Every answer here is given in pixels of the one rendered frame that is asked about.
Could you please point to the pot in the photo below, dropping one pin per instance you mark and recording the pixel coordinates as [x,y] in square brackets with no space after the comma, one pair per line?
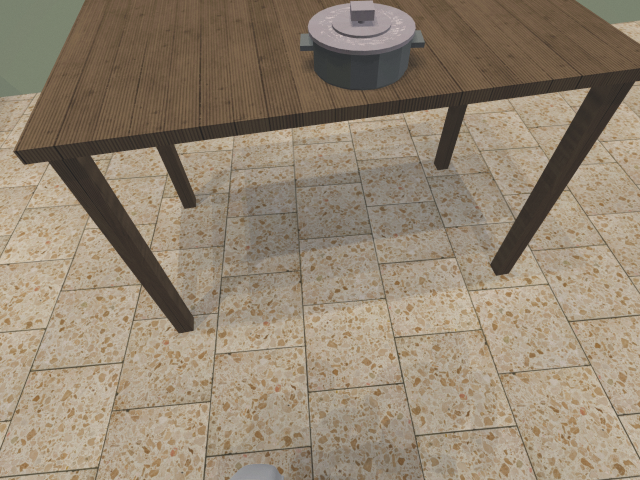
[360,72]

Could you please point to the table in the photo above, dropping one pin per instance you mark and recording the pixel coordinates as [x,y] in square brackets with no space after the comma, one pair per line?
[136,74]

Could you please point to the lid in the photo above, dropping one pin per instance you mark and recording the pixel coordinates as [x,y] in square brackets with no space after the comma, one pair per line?
[333,30]

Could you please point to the knob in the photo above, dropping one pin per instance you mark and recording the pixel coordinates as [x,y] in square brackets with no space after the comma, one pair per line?
[362,10]

